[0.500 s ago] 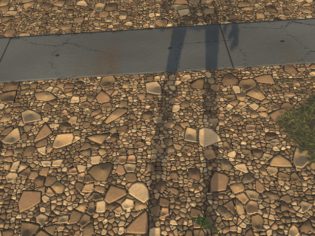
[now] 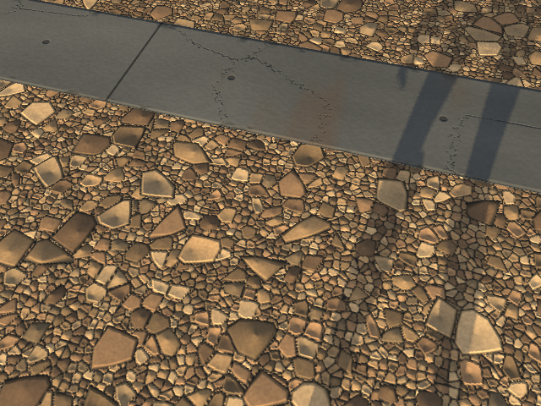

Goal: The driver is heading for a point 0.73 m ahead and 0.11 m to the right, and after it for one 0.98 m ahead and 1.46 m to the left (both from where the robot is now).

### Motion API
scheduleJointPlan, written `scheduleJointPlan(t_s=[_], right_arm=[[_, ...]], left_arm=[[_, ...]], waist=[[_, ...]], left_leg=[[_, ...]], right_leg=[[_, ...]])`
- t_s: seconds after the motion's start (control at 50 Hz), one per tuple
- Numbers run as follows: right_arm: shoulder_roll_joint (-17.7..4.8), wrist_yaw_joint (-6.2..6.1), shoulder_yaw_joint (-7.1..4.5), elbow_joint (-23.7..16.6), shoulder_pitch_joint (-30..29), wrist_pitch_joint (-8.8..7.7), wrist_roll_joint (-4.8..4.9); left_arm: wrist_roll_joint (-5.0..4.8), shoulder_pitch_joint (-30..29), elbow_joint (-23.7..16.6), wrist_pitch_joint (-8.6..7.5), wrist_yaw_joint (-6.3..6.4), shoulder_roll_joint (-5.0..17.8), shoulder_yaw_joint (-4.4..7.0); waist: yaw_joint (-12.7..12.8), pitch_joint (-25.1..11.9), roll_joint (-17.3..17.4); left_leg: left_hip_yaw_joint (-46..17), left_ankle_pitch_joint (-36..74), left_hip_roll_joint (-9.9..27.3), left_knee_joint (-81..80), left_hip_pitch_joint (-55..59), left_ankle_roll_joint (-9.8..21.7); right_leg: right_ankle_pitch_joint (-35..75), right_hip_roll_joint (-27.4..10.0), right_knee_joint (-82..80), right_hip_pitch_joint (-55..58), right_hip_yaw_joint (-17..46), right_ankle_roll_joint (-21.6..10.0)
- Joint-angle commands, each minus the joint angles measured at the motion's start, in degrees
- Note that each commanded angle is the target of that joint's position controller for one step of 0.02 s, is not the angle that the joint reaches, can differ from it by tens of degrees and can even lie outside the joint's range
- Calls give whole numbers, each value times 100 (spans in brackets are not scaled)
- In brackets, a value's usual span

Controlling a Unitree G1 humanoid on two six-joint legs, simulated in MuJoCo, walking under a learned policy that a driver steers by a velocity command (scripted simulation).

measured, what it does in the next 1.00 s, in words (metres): walks ahead, turning right: right foot, then left foot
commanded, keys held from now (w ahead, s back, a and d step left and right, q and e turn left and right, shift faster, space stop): w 0.06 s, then w+e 0.66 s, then w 0.14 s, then q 0.14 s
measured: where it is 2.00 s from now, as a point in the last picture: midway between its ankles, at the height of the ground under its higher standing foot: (317, 318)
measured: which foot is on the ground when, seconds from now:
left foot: down 0.00-0.48, up 0.50-0.92, down 0.94-1.00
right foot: up 0.00-0.46, down 0.48-0.96, up 0.98-1.00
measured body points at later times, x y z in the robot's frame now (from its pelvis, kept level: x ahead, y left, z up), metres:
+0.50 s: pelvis +0.29 -0.05 +0.00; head +0.33 -0.05 +0.44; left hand +0.51 +0.18 -0.10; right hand +0.31 -0.34 -0.13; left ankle +0.09 +0.06 -0.69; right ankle +0.40 -0.14 -0.72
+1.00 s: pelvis +0.57 -0.06 +0.01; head +0.61 -0.06 +0.45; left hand +0.71 +0.20 -0.11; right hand +0.71 -0.35 -0.07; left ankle +0.70 +0.01 -0.72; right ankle +0.41 -0.14 -0.68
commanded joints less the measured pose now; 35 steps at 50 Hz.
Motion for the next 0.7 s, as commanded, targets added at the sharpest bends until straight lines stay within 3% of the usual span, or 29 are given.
scheduleJointPlan(t_s=[0.02,0.04,0.06,0.1,0.16,0.24,0.3,0.36,0.38,0.42,0.44,0.46,0.48,0.5,0.52,0.54,0.56,0.58,0.6,0.64,0.7], right_arm=[[-607,-56,-180,-179,735,-117,-10],[-440,-72,-114,-266,488,-134,-76],[-419,-78,-100,-283,427,-149,-100],[-523,-102,-109,-163,529,-215,-86],[-659,-181,-123,36,816,-254,-99],[-705,-226,-87,189,1002,-264,-112],[-785,-229,-98,363,1179,-263,-113],[-802,-260,-112,497,1278,-175,-104],[-827,-282,-120,508,1248,-136,-94],[-968,-346,-152,444,1047,-67,-89],[-1046,-385,-167,410,980,-21,-89],[-1062,-422,-154,369,858,25,-76],[-949,-464,-84,247,897,-12,-132],[-140,-325,178,56,1623,-179,-271],[-580,-213,127,93,1224,-392,-139],[-808,-143,72,-127,682,-522,71],[-754,-153,111,-212,421,-582,39],[-760,-188,74,-227,296,-576,-89],[-786,-207,33,-254,388,-512,-152],[-667,-242,36,-268,612,-374,-192],[-459,-301,114,-393,259,-270,-222]], left_arm=[[25,-440,-712,-355,2,710,116],[92,-260,-661,-268,4,765,166],[119,-151,-639,-173,-7,743,182],[150,-55,-588,-31,-10,542,145],[143,-547,-736,54,7,419,87],[68,-1161,-859,6,-96,301,16],[7,-1560,-1022,-5,-194,294,-11],[1,-1803,-1219,-26,-333,301,-22],[9,-1799,-1268,-33,-382,307,-21],[39,-1478,-1283,-14,-427,440,40],[55,-1061,-1222,15,-416,602,124],[60,-239,-1045,31,-383,839,258],[87,673,-909,67,-300,1259,402],[61,860,-910,39,-286,1716,493],[18,1058,-892,57,-259,1183,366],[52,773,-945,78,-217,986,307],[60,384,-1056,98,-199,898,275],[71,47,-1153,117,-198,784,235],[132,-131,-1245,120,-180,693,191],[106,-280,-1314,122,-151,724,205],[70,-164,-1267,125,-56,947,273]], waist=[[-295,-931,-90],[-91,-831,15],[8,-783,53],[74,-679,75],[-109,-419,207],[-429,-242,284],[-616,-57,282],[-654,52,248],[-606,19,274],[-355,-315,474],[-118,-631,578],[346,-1056,485],[722,-1659,-7],[189,-2324,-1508],[568,-2721,-1089],[605,-1829,-787],[404,-1316,-123],[179,-882,200],[-33,-777,88],[-235,-653,-141],[-170,-481,-253]], left_leg=[[-2851,893,1748,-1966,2895,1208],[-2464,1393,1596,-2080,2327,1126],[-2293,1626,1501,-2212,1983,1101],[-1768,2272,1439,-2396,1624,1092],[-1146,2631,1291,-2557,1609,887],[-600,2010,1157,-2704,1849,485],[-513,1807,1423,-2720,2414,440],[-406,2329,1709,-2408,3190,393],[-350,2743,1770,-2235,3365,343],[-144,4586,1748,-1586,3478,194],[-46,5570,1691,-962,3468,117],[155,5851,1502,139,3116,-39],[283,4330,1294,1829,1830,-257],[-48,-1017,3,4003,-856,-673],[-1026,-1939,13,4616,-1653,-593],[-1073,-1490,346,4520,-2113,-496],[-982,-1078,599,4041,-1963,-465],[-889,-895,752,3513,-1678,-526],[-897,-780,875,3247,-1278,-587],[-783,-723,933,2740,-986,-770],[-580,12,837,1673,-815,-1021]], right_leg=[[683,-369,402,-2848,687,-166],[883,-525,117,-2397,715,-127],[986,-572,-69,-2125,691,-71],[1260,-603,-445,-2018,533,63],[2223,-631,-1269,-2412,437,148],[3609,-435,-2716,-2305,295,-24],[3664,-285,-3232,-2511,304,-138],[3075,-140,-3487,-2934,298,-312],[2802,-76,-3533,-2918,227,-385],[2199,234,-3526,-2268,-110,-575],[1942,458,-3488,-1660,-283,-692],[2193,673,-3792,-511,-344,-877],[2543,-45,-3849,1257,781,-1247],[1820,-1493,-4161,3488,3938,-2421],[1180,-1585,-4855,3950,4853,-2428],[1262,-1421,-4977,3357,3992,-2108],[1696,-1202,-5039,2458,3360,-1926],[2340,-1003,-5160,1599,2922,-1826],[2754,-852,-5311,1047,2646,-1816],[3166,-675,-5495,433,2339,-1857],[3390,-407,-5574,-193,1803,-1739]])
